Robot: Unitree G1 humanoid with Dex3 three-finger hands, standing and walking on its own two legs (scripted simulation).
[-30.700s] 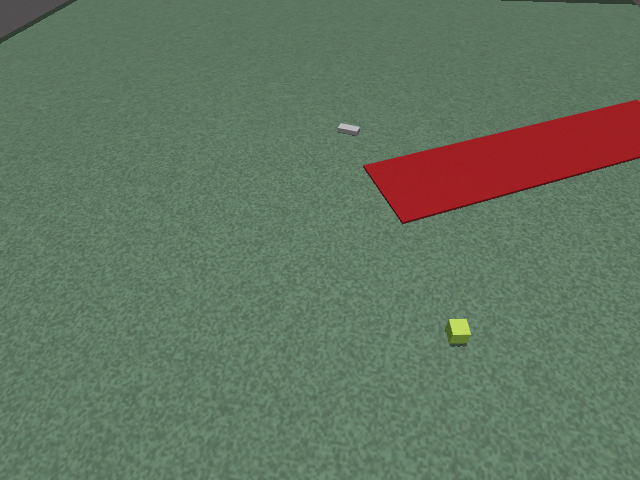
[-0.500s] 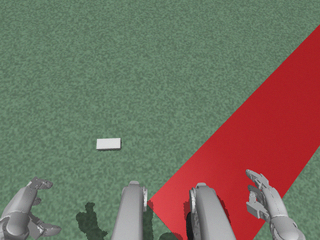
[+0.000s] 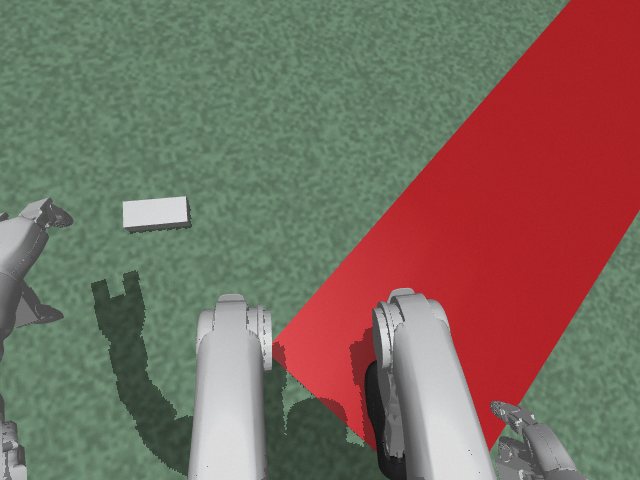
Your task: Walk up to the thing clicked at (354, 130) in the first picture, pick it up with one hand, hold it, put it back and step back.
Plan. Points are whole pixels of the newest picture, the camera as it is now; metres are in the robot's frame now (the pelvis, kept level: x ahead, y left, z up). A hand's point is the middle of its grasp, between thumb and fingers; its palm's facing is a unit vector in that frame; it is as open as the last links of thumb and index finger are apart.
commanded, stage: rise first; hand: left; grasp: from above
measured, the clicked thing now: (157, 213) +0.52 +0.32 -0.38
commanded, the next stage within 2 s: none
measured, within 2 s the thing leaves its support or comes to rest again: neither
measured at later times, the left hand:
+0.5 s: hand (68, 238) +0.42 +0.39 -0.21, palm faces -0.46 -0.08 -0.89, open 12.2 cm
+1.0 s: hand (92, 227) +0.44 +0.37 -0.24, palm faces -0.44 -0.10 -0.89, open 12.5 cm
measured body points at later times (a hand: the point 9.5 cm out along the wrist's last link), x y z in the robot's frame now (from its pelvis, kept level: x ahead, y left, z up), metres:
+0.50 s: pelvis +0.01 +0.02 -0.05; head +0.23 +0.13 +0.33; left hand +0.44 +0.39 -0.16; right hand +0.10 -0.25 -0.14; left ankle +0.09 +0.13 -0.36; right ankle +0.11 -0.14 -0.34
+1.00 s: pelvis +0.02 +0.01 -0.06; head +0.27 +0.10 +0.30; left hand +0.46 +0.37 -0.19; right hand +0.09 -0.27 -0.16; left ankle +0.09 +0.13 -0.36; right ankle +0.11 -0.14 -0.34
